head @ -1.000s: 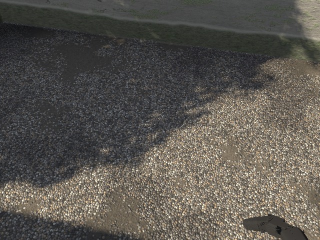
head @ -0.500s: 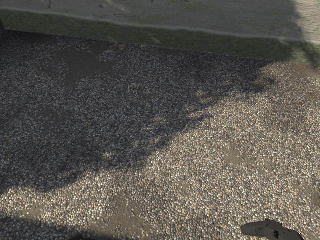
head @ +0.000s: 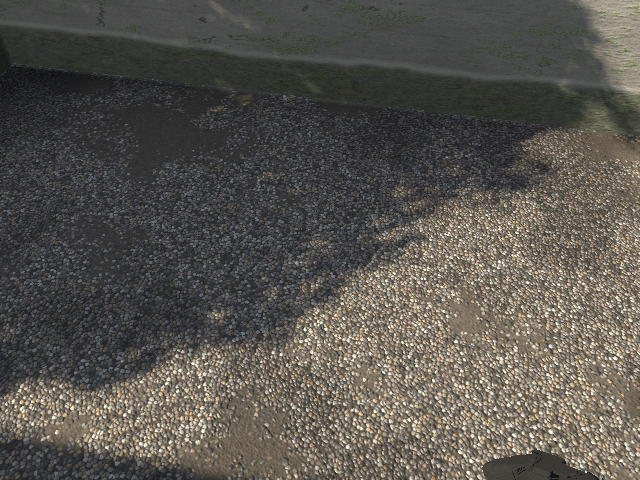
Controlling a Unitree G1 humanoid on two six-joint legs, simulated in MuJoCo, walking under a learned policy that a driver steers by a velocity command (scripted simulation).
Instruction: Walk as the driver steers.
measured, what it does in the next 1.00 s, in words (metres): stands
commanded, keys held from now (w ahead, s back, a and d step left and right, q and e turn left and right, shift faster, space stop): w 1.00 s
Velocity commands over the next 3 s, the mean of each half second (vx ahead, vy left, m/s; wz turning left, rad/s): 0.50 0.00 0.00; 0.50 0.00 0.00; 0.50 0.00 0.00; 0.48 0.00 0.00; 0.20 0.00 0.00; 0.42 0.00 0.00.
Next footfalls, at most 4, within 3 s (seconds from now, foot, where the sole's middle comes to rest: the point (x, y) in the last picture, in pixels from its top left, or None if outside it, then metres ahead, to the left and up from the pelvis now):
none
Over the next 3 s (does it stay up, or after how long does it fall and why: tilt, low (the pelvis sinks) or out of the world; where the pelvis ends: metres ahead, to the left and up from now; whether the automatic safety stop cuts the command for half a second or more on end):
stays up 0.01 0.00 0.00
